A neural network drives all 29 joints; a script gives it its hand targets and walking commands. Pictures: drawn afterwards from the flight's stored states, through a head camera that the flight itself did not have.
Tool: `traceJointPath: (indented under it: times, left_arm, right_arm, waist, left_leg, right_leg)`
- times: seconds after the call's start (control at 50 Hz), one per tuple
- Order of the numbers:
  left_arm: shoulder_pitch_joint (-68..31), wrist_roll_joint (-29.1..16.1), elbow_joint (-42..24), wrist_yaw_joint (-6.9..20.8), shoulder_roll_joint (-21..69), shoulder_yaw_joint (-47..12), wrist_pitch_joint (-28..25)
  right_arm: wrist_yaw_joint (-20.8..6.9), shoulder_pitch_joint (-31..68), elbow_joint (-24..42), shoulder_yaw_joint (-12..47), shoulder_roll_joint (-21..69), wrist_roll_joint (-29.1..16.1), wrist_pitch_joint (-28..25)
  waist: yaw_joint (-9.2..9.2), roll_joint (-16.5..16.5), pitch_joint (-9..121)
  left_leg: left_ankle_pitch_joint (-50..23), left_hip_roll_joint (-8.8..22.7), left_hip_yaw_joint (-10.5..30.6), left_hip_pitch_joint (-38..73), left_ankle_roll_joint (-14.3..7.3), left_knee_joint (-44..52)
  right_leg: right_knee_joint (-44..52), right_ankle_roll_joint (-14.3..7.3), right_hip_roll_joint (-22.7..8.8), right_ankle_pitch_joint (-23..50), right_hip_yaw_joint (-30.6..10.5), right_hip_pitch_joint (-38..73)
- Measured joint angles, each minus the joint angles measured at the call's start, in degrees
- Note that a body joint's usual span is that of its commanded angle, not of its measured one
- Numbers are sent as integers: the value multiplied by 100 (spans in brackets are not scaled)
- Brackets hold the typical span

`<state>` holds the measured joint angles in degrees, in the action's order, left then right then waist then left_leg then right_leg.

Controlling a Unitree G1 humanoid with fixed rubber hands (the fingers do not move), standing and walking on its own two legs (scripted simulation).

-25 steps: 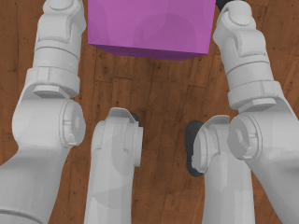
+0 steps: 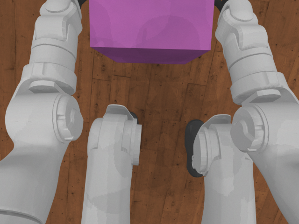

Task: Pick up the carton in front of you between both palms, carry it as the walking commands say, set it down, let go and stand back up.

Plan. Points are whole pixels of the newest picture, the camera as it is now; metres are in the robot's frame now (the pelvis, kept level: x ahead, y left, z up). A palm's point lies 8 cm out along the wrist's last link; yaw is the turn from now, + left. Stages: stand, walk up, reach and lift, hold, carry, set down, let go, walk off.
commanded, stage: set down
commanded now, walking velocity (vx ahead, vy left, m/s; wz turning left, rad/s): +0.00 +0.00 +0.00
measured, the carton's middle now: (151, 13) +0.53 +0.08 -0.24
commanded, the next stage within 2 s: let go in 1.82 s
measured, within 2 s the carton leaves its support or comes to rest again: rests again in 0.54 s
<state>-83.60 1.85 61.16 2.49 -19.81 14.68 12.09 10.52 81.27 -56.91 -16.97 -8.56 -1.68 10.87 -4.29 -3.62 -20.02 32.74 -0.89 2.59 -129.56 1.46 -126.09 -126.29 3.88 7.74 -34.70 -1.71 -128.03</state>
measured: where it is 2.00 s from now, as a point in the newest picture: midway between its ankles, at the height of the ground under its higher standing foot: (160, 153)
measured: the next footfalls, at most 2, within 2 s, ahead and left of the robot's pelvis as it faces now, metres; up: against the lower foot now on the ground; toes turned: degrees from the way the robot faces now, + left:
none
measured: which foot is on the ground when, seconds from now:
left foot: down 0.00-1.00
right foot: down 0.00-1.00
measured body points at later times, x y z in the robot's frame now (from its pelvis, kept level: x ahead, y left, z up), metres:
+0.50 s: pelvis +0.00 +0.00 +0.00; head +0.37 +0.05 +0.24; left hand +0.54 +0.24 -0.18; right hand +0.56 -0.08 -0.18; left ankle +0.11 +0.13 -0.33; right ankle +0.11 -0.12 -0.33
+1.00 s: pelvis +0.00 +0.00 +0.02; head +0.36 +0.05 +0.29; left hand +0.55 +0.28 -0.11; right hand +0.57 -0.09 -0.12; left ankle +0.11 +0.13 -0.33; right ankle +0.11 -0.12 -0.33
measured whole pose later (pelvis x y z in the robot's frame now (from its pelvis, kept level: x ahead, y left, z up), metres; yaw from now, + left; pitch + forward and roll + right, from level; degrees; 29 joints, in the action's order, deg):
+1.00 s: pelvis +0.00 +0.00 +0.02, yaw +1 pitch +36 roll -2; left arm -80.0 -10.8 59.2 0.7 -27.1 8.4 6.6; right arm 11.9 76.4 -49.5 -9.6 -12.2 -7.1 8.9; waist -2.9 -2.3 -17.3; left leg 33.2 -2.0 2.4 -125.7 1.1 -122.7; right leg -123.1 3.6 5.6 -36.3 -1.6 -123.2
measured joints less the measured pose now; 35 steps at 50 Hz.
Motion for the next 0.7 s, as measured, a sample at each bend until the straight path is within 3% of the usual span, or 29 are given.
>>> traceJointPath:
  times: [0.28, 0.48, 0.54, 0.6, 0.7]
  left_arm:
    - [-83, 450, -30, 419, -15, 492, -30]
    - [-209, 551, 125, 440, -17, 617, -327]
    - [-255, 352, 478, 175, -152, 369, -569]
    - [-181, -122, 741, -117, -380, 69, -791]
    - [5, -955, 725, -301, -745, -576, -1056]
  right_arm:
    - [-415, 119, -61, -425, 33, 418, -85]
    - [-601, 272, -185, -400, -106, 527, -294]
    - [-478, 390, -375, -50, -266, 409, -458]
    - [-324, 428, -550, 331, -463, -48, -571]
    - [-218, 201, -537, 852, -711, -678, -686]
  waist:
    - [2, -32, -182]
    - [3, 14, -449]
    - [35, 66, -683]
    - [82, 121, -880]
    - [137, 144, -874]
  left_leg:
    - [8, 15, 18, 78, -9, -38]
    - [36, 14, -21, 180, -52, -95]
    - [57, 0, -34, 268, -56, -120]
    - [98, -14, -38, 334, -70, -156]
    - [182, -14, -63, 310, -97, -245]
  right_leg:
    - [-20, -4, 19, 9, 19, 76]
    - [-68, 60, 17, -39, -20, 206]
    - [-90, 93, 0, -81, -34, 318]
    - [-116, 116, -20, -145, -35, 413]
    - [-207, 110, -58, -241, -35, 400]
